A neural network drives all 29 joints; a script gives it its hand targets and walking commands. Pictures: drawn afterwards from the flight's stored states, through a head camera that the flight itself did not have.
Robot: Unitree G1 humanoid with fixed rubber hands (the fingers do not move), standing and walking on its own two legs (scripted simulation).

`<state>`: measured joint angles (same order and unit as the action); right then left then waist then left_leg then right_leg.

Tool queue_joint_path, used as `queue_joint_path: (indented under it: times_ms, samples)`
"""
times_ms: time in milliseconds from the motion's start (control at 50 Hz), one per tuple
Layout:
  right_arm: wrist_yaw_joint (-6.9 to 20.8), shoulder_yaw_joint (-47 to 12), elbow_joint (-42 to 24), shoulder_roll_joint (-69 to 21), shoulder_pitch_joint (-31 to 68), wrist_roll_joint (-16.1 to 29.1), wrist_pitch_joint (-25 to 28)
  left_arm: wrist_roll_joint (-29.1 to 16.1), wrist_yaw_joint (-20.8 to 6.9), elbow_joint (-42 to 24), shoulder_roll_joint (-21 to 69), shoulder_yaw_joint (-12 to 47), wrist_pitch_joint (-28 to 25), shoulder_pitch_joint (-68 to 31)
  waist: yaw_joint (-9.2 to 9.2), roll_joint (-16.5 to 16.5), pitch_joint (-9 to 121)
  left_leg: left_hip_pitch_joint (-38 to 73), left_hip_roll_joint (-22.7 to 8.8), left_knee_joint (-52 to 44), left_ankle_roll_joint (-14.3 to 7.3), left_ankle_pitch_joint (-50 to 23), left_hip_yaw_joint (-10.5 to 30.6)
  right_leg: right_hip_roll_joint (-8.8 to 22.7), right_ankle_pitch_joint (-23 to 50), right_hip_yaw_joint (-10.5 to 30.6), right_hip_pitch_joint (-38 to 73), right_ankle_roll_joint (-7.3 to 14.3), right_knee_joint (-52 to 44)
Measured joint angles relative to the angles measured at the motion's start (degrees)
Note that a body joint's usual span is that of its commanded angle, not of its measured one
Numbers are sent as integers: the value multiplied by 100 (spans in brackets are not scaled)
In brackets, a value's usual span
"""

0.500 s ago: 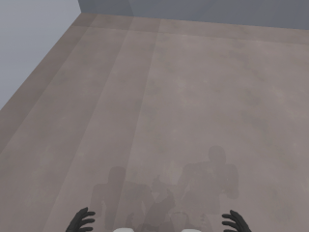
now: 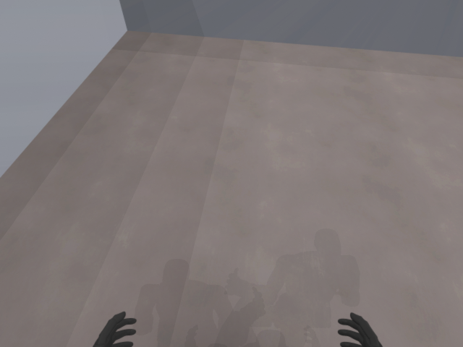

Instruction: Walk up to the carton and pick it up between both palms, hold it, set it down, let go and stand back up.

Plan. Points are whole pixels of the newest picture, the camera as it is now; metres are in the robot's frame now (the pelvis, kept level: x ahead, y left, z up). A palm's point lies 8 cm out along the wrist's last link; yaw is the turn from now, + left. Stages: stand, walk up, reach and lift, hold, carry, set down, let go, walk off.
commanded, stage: stand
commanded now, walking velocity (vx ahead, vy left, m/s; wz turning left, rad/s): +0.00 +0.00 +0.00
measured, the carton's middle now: out of the picture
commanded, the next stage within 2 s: none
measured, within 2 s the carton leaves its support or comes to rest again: neither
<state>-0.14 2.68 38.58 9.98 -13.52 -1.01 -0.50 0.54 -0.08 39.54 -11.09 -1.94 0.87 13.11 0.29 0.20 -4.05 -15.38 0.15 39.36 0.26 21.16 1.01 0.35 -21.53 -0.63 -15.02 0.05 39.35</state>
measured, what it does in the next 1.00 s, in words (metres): stands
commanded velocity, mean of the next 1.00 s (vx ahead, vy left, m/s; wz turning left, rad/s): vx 0.00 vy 0.00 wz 0.00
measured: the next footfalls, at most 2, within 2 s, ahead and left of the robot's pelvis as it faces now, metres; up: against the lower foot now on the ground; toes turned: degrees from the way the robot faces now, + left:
none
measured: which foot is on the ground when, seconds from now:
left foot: down 0.00-1.00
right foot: down 0.00-1.00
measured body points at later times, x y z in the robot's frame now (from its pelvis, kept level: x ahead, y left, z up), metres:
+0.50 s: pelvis -0.01 +0.00 +0.01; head +0.00 +0.00 +0.45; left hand +0.09 +0.24 -0.12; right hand +0.10 -0.24 -0.12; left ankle +0.00 +0.12 -0.72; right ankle +0.00 -0.12 -0.72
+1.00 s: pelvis -0.02 -0.01 +0.01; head -0.02 +0.00 +0.46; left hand +0.05 +0.24 -0.12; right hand +0.06 -0.24 -0.12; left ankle +0.00 +0.12 -0.72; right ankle +0.00 -0.12 -0.72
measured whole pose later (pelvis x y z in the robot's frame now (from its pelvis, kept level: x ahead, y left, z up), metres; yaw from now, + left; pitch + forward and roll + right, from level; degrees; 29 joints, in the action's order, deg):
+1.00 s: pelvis -0.02 -0.01 +0.01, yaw +1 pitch -3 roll +0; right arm -0.4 2.5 45.4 10.4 -17.0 -0.6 0.0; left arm 0.3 0.2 45.5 -11.9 -1.6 0.2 16.6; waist 0.2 0.1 -3.8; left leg -14.3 0.1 33.6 0.8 16.0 2.4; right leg 0.3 -16.8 -2.0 -13.3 0.5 33.4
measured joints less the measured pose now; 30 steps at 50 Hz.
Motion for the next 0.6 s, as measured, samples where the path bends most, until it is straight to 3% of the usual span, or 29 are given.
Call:
queue_joint_path:
  times_ms: [600]
  samples:
    - [-8,-5,372,27,-184,26,27,-19,8,326,-36,14,-26,198,-3,-23,-39,99,-2,-364,35,-325,90,-2,297,-90,133,34,-371]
